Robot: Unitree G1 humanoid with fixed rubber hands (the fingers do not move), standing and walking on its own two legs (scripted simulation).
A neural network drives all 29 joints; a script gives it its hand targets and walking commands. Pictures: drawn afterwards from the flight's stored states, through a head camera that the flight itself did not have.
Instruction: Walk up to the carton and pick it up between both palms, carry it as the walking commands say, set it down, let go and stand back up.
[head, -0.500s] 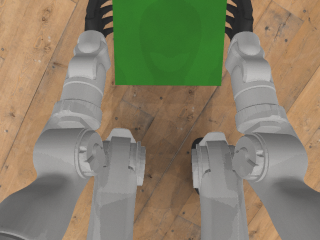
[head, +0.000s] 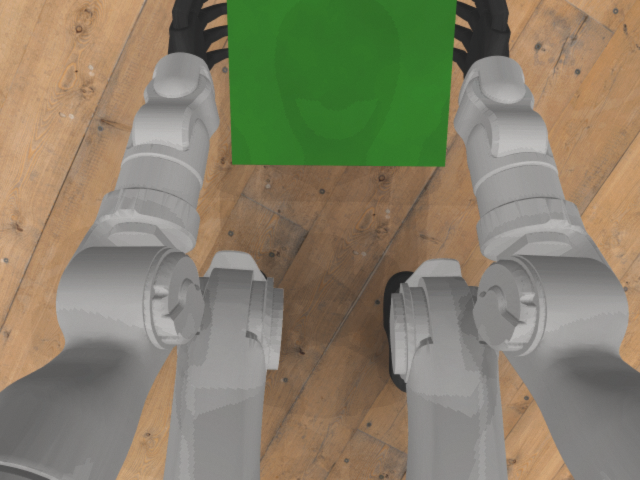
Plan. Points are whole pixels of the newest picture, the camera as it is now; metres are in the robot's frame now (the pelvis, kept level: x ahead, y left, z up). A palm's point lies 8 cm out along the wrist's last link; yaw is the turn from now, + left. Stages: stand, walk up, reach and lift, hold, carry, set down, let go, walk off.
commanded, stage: set down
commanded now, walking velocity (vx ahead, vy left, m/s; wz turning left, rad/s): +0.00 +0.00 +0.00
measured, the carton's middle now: (334, 76) +0.52 +0.01 -0.25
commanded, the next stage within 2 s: none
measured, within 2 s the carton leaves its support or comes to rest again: neither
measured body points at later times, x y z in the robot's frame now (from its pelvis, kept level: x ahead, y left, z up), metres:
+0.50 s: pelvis +0.00 +0.00 +0.00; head +0.36 +0.01 +0.26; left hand +0.52 +0.16 -0.19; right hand +0.54 -0.14 -0.18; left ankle +0.10 +0.14 -0.34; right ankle +0.10 -0.14 -0.34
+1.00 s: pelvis +0.00 +0.00 +0.00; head +0.36 +0.01 +0.26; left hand +0.53 +0.20 -0.18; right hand +0.54 -0.17 -0.18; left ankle +0.10 +0.13 -0.34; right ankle +0.10 -0.14 -0.34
